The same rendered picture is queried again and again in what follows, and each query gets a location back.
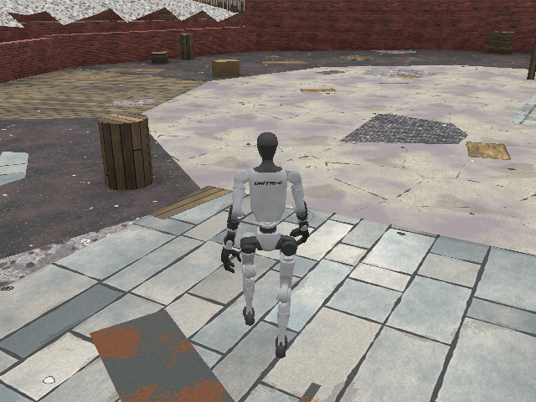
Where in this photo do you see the robot right upper arm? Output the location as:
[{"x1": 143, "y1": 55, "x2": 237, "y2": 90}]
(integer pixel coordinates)
[{"x1": 285, "y1": 168, "x2": 306, "y2": 213}]

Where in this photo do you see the right robot hand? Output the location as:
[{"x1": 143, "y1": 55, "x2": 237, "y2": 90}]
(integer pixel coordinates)
[{"x1": 290, "y1": 227, "x2": 309, "y2": 245}]

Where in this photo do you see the robot left upper arm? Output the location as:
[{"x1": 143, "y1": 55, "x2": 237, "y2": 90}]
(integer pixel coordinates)
[{"x1": 231, "y1": 169, "x2": 250, "y2": 217}]

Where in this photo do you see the robot left forearm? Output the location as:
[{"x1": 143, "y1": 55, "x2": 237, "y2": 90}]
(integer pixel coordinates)
[{"x1": 223, "y1": 204, "x2": 240, "y2": 250}]

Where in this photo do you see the robot thigh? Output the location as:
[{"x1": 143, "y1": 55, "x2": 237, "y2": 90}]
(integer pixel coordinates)
[
  {"x1": 240, "y1": 232, "x2": 257, "y2": 279},
  {"x1": 276, "y1": 234, "x2": 297, "y2": 303}
]

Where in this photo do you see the left robot hand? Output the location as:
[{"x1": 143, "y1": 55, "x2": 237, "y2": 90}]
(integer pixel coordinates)
[{"x1": 221, "y1": 247, "x2": 241, "y2": 273}]

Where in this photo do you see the right robot thigh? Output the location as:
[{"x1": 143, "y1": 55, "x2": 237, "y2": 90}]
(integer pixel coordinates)
[{"x1": 276, "y1": 234, "x2": 297, "y2": 303}]

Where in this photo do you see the robot right forearm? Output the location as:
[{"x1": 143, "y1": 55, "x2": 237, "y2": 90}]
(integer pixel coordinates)
[{"x1": 296, "y1": 200, "x2": 309, "y2": 231}]

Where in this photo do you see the left robot thigh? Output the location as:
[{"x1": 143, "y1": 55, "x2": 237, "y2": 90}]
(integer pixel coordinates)
[{"x1": 240, "y1": 232, "x2": 257, "y2": 279}]

